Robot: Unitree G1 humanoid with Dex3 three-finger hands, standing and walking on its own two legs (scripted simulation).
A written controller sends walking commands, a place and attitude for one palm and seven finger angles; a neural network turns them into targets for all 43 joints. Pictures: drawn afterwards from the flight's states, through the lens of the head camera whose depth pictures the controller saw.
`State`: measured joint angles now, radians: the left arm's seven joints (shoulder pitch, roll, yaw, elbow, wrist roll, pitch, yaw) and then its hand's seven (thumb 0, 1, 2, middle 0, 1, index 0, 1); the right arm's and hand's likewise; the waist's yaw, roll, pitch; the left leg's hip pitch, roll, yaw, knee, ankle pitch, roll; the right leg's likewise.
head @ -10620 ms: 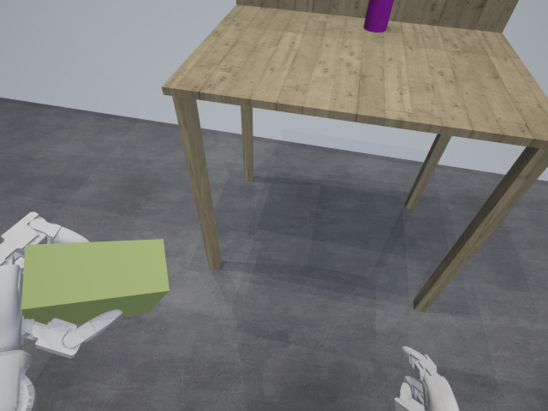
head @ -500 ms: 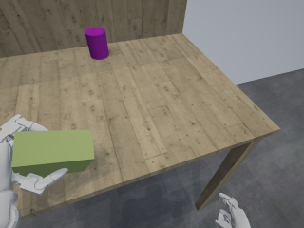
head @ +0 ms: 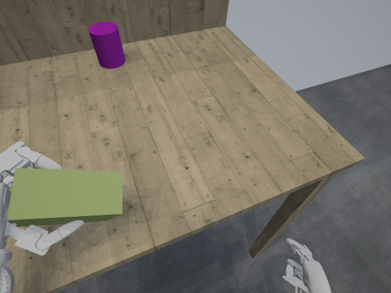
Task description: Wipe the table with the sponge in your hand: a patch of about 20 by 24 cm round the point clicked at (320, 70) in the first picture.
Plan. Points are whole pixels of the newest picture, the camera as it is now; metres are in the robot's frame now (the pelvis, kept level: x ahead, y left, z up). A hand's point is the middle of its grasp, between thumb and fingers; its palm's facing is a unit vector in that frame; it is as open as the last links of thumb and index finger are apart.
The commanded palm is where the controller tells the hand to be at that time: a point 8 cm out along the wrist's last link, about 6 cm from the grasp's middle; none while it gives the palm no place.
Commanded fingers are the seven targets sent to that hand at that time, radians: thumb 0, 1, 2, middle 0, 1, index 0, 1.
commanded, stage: come to a stop and stand still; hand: left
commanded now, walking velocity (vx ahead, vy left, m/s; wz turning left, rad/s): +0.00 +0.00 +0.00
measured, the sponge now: (85, 199) +0.23 +0.19 +0.14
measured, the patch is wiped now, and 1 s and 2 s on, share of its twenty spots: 0.00 0.00 0.00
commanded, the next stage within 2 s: look again from close up in 0.98 s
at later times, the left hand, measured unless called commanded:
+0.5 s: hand out of the picture +0.22 +0.30 +0.18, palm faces +0.50 -0.77 -0.40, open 10.3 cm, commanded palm +0.14 +0.29 +0.18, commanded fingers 0.00 0.10 1.30 -1.20 -1.60 -1.20 -1.60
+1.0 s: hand (10, 210) +0.19 +0.27 +0.16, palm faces +0.44 -0.83 -0.35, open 10.3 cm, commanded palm +0.13 +0.30 +0.18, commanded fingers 0.00 0.10 1.30 -1.20 -1.60 -1.20 -1.60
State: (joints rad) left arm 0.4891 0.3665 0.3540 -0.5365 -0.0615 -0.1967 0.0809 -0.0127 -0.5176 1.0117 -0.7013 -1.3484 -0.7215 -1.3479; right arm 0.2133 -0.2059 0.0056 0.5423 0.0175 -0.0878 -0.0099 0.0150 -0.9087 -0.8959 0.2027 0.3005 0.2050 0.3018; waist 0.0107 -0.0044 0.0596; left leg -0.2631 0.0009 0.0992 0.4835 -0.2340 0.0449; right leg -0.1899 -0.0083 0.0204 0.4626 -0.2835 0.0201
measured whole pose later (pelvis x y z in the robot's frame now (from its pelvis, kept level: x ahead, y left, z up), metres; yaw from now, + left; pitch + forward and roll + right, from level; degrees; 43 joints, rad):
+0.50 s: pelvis -0.02 +0.00 +0.00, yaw +1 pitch +0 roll -1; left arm 0.24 0.43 0.47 -0.34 -0.04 -0.20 0.10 -0.01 -0.52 1.01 -0.70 -1.35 -0.72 -1.35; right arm 0.16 -0.19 0.00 0.53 0.01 -0.13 0.01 0.01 -0.91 -0.90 0.20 0.30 0.21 0.30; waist 0.04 -0.02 0.07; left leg -0.30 0.00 0.09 0.51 -0.21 0.05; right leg -0.22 -0.01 0.01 0.48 -0.27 0.02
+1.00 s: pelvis -0.02 +0.01 +0.00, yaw +2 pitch -1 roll -2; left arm 0.39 0.33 0.36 -0.44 -0.02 -0.21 0.11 -0.02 -0.51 1.01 -0.70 -1.35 -0.72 -1.35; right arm 0.22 -0.20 0.01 0.58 0.01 -0.14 -0.02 0.02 -0.91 -0.90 0.20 0.30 0.21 0.30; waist 0.02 -0.01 0.05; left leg -0.27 -0.01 0.07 0.47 -0.19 0.06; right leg -0.16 -0.01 -0.01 0.39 -0.22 0.03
